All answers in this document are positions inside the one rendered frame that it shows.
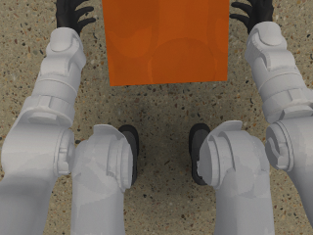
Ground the left robot hand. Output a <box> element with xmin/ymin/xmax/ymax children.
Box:
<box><xmin>55</xmin><ymin>0</ymin><xmax>96</xmax><ymax>37</ymax></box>

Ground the carton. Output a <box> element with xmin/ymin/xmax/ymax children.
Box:
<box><xmin>102</xmin><ymin>0</ymin><xmax>230</xmax><ymax>86</ymax></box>

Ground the right robot upper arm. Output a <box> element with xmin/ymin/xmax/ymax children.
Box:
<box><xmin>265</xmin><ymin>116</ymin><xmax>313</xmax><ymax>229</ymax></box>

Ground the left robot upper arm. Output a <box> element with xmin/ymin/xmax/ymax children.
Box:
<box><xmin>0</xmin><ymin>122</ymin><xmax>76</xmax><ymax>235</ymax></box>

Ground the right robot hand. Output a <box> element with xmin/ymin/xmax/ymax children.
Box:
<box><xmin>229</xmin><ymin>0</ymin><xmax>274</xmax><ymax>35</ymax></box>

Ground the left robot thigh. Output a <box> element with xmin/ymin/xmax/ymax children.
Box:
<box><xmin>70</xmin><ymin>134</ymin><xmax>133</xmax><ymax>235</ymax></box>

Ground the robot left forearm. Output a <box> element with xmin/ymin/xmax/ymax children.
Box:
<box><xmin>1</xmin><ymin>26</ymin><xmax>87</xmax><ymax>171</ymax></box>

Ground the robot right forearm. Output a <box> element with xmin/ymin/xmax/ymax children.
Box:
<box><xmin>245</xmin><ymin>22</ymin><xmax>313</xmax><ymax>124</ymax></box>

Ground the right robot foot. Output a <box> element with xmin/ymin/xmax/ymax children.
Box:
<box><xmin>189</xmin><ymin>122</ymin><xmax>210</xmax><ymax>186</ymax></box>

